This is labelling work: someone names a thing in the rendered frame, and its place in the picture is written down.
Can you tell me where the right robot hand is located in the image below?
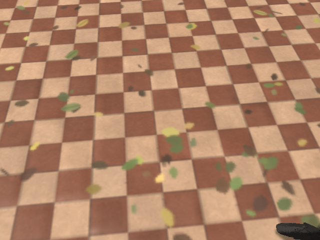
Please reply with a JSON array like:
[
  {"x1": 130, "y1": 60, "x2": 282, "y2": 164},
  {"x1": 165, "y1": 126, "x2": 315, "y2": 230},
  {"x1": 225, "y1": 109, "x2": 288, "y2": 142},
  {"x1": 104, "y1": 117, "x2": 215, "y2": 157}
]
[{"x1": 276, "y1": 222, "x2": 320, "y2": 240}]

